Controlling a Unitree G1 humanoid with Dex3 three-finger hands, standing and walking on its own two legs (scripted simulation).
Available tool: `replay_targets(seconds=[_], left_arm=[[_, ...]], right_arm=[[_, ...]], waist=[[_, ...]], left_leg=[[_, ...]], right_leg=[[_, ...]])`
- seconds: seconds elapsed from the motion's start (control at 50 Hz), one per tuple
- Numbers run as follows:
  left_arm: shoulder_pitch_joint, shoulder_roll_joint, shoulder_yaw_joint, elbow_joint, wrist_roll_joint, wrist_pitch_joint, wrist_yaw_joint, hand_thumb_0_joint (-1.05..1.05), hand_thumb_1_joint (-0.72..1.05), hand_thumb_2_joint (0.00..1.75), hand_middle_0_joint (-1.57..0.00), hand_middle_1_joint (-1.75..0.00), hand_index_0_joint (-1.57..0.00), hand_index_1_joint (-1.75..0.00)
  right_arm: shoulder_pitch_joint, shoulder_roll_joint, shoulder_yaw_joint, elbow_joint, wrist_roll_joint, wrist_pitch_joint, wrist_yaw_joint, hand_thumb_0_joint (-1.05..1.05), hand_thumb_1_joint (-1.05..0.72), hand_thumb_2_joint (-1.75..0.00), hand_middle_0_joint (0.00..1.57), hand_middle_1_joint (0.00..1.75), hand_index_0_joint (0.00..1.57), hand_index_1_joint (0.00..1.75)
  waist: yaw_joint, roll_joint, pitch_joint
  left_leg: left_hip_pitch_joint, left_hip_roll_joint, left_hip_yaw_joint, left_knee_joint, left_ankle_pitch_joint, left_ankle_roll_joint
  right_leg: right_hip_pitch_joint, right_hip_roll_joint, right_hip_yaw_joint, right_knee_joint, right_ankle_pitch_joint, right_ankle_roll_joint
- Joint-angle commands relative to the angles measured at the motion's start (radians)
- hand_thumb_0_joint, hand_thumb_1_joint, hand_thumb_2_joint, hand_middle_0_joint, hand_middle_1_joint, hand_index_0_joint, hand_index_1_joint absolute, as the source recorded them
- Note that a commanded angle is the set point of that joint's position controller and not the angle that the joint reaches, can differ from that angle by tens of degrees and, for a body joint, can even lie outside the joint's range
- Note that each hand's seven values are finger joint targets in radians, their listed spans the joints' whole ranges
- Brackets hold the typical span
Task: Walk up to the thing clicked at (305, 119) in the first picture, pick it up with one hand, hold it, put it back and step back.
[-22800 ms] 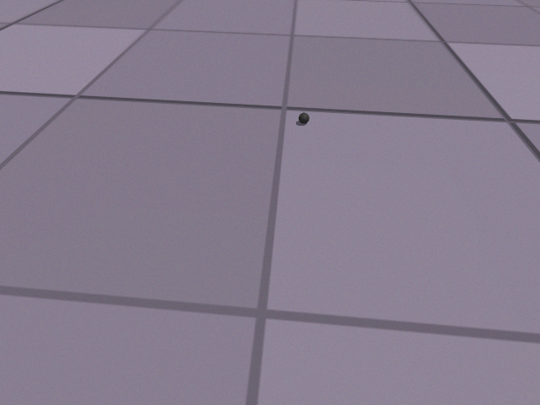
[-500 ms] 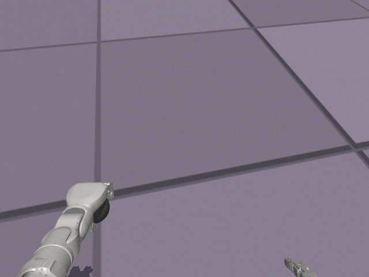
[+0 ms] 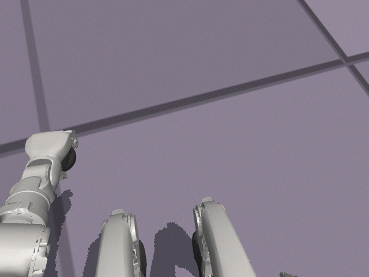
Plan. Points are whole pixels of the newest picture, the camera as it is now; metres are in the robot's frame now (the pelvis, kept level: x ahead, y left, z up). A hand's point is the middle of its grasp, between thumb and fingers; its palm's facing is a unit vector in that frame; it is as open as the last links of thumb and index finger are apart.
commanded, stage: crouch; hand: left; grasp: from above
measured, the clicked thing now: (59, 157) +0.44 +0.26 -0.15
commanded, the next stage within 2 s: lower in 1.08 s
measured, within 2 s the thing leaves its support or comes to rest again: neither
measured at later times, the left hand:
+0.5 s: hand (72, 166) +0.45 +0.27 -0.27, palm faces -0.45 -0.04 -0.89, open 9.6 cm
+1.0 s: hand (78, 168) +0.47 +0.27 -0.33, palm faces -0.46 -0.04 -0.89, open 9.6 cm
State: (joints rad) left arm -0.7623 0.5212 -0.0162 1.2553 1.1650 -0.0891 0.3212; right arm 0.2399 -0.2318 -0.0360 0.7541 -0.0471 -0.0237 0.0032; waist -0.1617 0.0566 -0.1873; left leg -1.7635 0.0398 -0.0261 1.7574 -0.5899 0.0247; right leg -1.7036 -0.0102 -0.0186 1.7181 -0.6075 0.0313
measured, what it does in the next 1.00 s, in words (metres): lowers itself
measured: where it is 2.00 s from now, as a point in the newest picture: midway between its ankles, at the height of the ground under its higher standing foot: (173, 275)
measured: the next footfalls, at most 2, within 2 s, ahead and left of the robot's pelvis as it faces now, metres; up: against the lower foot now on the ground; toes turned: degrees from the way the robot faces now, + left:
none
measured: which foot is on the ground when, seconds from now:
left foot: down 0.00-1.00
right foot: down 0.00-1.00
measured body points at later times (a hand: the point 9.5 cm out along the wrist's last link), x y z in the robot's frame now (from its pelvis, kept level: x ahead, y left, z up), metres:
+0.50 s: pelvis +0.00 -0.01 -0.11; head +0.24 +0.04 +0.27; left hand +0.47 +0.27 -0.22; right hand +0.07 -0.29 -0.22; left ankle +0.08 +0.11 -0.49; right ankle +0.08 -0.14 -0.49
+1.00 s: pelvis -0.01 -0.01 -0.17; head +0.24 +0.04 +0.20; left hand +0.49 +0.27 -0.28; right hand +0.02 -0.29 -0.28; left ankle +0.08 +0.11 -0.49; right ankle +0.08 -0.14 -0.49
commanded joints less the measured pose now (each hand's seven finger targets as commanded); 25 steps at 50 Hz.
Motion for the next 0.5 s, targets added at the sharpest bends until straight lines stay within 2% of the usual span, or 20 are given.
replay_targets(seconds=[0.0,0.02,0.04,0.06,0.08,0.12,0.16,0.18,0.2,0.22,0.24,0.28,0.3,0.32,0.34,0.4,0.46,0.48], left_arm=[[-0.364,0.266,0.053,-0.142,0.013,-0.036,0.044,0.00,0.50,0.86,-0.81,-0.91,-0.86,-0.86],[-0.363,0.291,0.076,-0.133,0.018,-0.043,0.050,0.00,0.51,0.86,-0.82,-0.90,-0.87,-0.86],[-0.394,0.285,0.071,-0.158,0.023,-0.053,0.054,0.00,0.52,0.85,-0.82,-0.91,-0.87,-0.86],[-0.424,0.328,0.092,-0.189,0.030,-0.062,0.064,0.00,0.51,0.87,-0.82,-0.90,-0.87,-0.85],[-0.377,0.336,0.107,-0.127,0.043,-0.060,0.072,0.00,0.51,0.87,-0.84,-0.89,-0.88,-0.85],[-0.437,0.361,0.117,-0.186,0.055,-0.077,0.087,0.00,0.52,0.86,-0.86,-0.87,-0.90,-0.83],[-0.383,0.332,0.112,-0.103,0.060,-0.070,0.097,0.00,0.52,0.84,-0.86,-0.86,-0.90,-0.82],[-0.442,0.335,0.111,-0.153,0.058,-0.075,0.103,0.00,0.52,0.85,-0.86,-0.87,-0.90,-0.83],[-0.438,0.350,0.121,-0.131,0.067,-0.075,0.107,0.00,0.52,0.85,-0.85,-0.88,-0.89,-0.84],[-0.459,0.381,0.137,-0.163,0.068,-0.077,0.111,0.00,0.52,0.84,-0.86,-0.86,-0.90,-0.82],[-0.403,0.371,0.136,-0.110,0.072,-0.070,0.111,0.00,0.55,0.83,-0.88,-0.86,-0.92,-0.82],[-0.408,0.354,0.132,-0.123,0.069,-0.073,0.106,0.00,0.58,0.87,-0.91,-0.87,-0.94,-0.83],[-0.450,0.381,0.145,-0.156,0.067,-0.079,0.106,0.00,0.59,0.89,-0.91,-0.88,-0.95,-0.85],[-0.390,0.341,0.126,-0.080,0.065,-0.070,0.101,0.00,0.59,0.89,-0.92,-0.89,-0.95,-0.85],[-0.459,0.362,0.133,-0.146,0.055,-0.079,0.100,0.00,0.59,0.89,-0.91,-0.89,-0.95,-0.86],[-0.436,0.383,0.144,-0.120,0.061,-0.086,0.093,0.00,0.61,0.89,-0.92,-0.90,-0.96,-0.86],[-0.397,0.393,0.148,-0.039,0.068,-0.086,0.087,0.00,0.63,0.89,-0.92,-0.93,-0.96,-0.88],[-0.449,0.410,0.157,-0.088,0.071,-0.095,0.086,0.00,0.62,0.89,-0.91,-0.92,-0.96,-0.88]], right_arm=[[0.111,-0.221,-0.063,-0.065,-0.010,-0.044,0.000,0.00,-0.89,-0.89,0.20,0.30,0.20,0.30],[0.124,-0.234,-0.067,-0.059,-0.012,-0.047,0.004,0.00,-0.89,-0.90,0.20,0.30,0.20,0.30],[0.126,-0.230,-0.060,-0.056,-0.017,-0.050,0.010,0.00,-0.89,-0.89,0.20,0.30,0.20,0.30],[0.126,-0.235,-0.060,-0.050,-0.018,-0.053,0.014,0.00,-0.89,-0.90,0.20,0.30,0.20,0.30],[0.135,-0.246,-0.059,-0.041,-0.024,-0.054,0.017,0.00,-0.89,-0.90,0.20,0.30,0.20,0.30],[0.143,-0.234,-0.055,-0.032,-0.031,-0.055,0.028,0.00,-0.90,-0.90,0.20,0.30,0.20,0.30],[0.145,-0.237,-0.054,-0.029,-0.039,-0.059,0.041,0.00,-0.90,-0.90,0.20,0.30,0.20,0.30],[0.147,-0.234,-0.055,-0.025,-0.044,-0.061,0.048,0.00,-0.90,-0.90,0.20,0.30,0.20,0.30],[0.156,-0.243,-0.055,-0.019,-0.049,-0.062,0.052,0.00,-0.90,-0.90,0.20,0.30,0.20,0.30],[0.153,-0.239,-0.058,-0.018,-0.051,-0.061,0.056,0.00,-0.91,-0.90,0.20,0.30,0.20,0.30],[0.154,-0.233,-0.052,-0.024,-0.053,-0.060,0.063,0.00,-0.91,-0.90,0.20,0.30,0.20,0.30],[0.155,-0.243,-0.059,-0.022,-0.059,-0.059,0.075,0.00,-0.91,-0.90,0.20,0.30,0.20,0.30],[0.159,-0.246,-0.063,-0.014,-0.062,-0.059,0.079,0.00,-0.91,-0.90,0.20,0.30,0.20,0.30],[0.156,-0.241,-0.060,-0.022,-0.061,-0.059,0.084,0.00,-0.91,-0.90,0.20,0.30,0.20,0.30],[0.155,-0.245,-0.062,-0.015,-0.064,-0.057,0.087,0.00,-0.91,-0.90,0.20,0.30,0.20,0.30],[0.157,-0.234,-0.052,-0.013,-0.068,-0.052,0.098,0.00,-0.91,-0.90,0.20,0.30,0.20,0.30],[0.139,-0.254,-0.059,-0.018,-0.068,-0.048,0.104,0.00,-0.91,-0.90,0.20,0.30,0.20,0.30],[0.148,-0.252,-0.056,-0.011,-0.072,-0.047,0.105,0.00,-0.91,-0.90,0.20,0.30,0.20,0.30]], waist=[[-0.013,0.097,-0.588],[-0.017,0.097,-0.599],[-0.026,0.122,-0.618],[-0.014,0.156,-0.646],[-0.012,0.167,-0.641],[-0.012,0.192,-0.680],[-0.017,0.175,-0.663],[-0.026,0.202,-0.683],[-0.029,0.223,-0.677],[-0.012,0.222,-0.698],[-0.010,0.218,-0.681],[-0.019,0.225,-0.682],[-0.019,0.235,-0.688],[-0.023,0.225,-0.664],[-0.035,0.214,-0.680],[-0.029,0.197,-0.672],[-0.028,0.181,-0.604],[-0.033,0.199,-0.613]], left_leg=[[0.392,-0.033,-0.052,-0.163,-0.016,-0.009],[0.385,-0.033,-0.057,-0.142,0.000,-0.010],[0.390,-0.031,-0.066,-0.129,0.018,-0.014],[0.392,-0.032,-0.062,-0.114,0.028,-0.016],[0.410,-0.030,-0.072,-0.100,0.061,-0.020],[0.402,-0.031,-0.050,-0.054,0.096,-0.017],[0.390,-0.029,-0.040,-0.002,0.154,-0.012],[0.387,-0.029,-0.030,0.024,0.178,-0.010],[0.381,-0.029,-0.030,0.033,0.194,-0.013],[0.369,-0.029,-0.020,0.053,0.196,-0.008],[0.364,-0.030,-0.016,0.068,0.215,-0.007],[0.361,-0.026,-0.026,0.078,0.227,-0.012],[0.364,-0.022,-0.026,0.096,0.229,-0.012],[0.350,-0.023,-0.022,0.108,0.234,-0.010],[0.325,-0.021,-0.022,0.129,0.234,-0.006],[0.267,-0.022,-0.013,0.169,0.240,-0.002],[0.212,-0.021,-0.022,0.172,0.174,-0.005],[0.215,-0.019,-0.024,0.183,0.179,-0.007]], right_leg=[[0.119,0.028,-0.054,-0.134,0.037,-0.075],[0.093,0.023,-0.056,-0.115,0.047,-0.073],[0.076,0.021,-0.061,-0.088,0.064,-0.073],[0.065,0.021,-0.061,-0.067,0.070,-0.075],[0.032,0.018,-0.065,-0.042,0.085,-0.075],[0.032,0.024,-0.067,-0.021,0.113,-0.077],[0.005,0.025,-0.066,0.002,0.151,-0.073],[0.004,0.026,-0.064,0.014,0.175,-0.072],[-0.002,0.023,-0.066,0.030,0.188,-0.072],[0.005,0.030,-0.068,0.037,0.194,-0.072],[0.007,0.029,-0.066,0.043,0.205,-0.071],[-0.015,0.029,-0.076,0.069,0.207,-0.072],[-0.029,0.029,-0.078,0.082,0.210,-0.071],[-0.026,0.032,-0.078,0.085,0.216,-0.070],[-0.025,0.036,-0.080,0.095,0.225,-0.067],[-0.008,0.041,-0.080,0.120,0.246,-0.062],[-0.063,0.040,-0.087,0.151,0.187,-0.067],[-0.078,0.041,-0.090,0.162,0.194,-0.067]])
